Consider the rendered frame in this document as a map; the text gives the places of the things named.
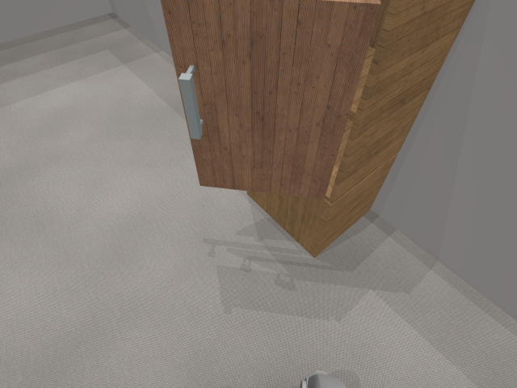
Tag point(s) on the handle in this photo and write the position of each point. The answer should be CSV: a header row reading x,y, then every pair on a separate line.
x,y
187,87

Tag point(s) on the cupboard door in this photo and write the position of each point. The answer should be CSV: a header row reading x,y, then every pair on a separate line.
x,y
274,82

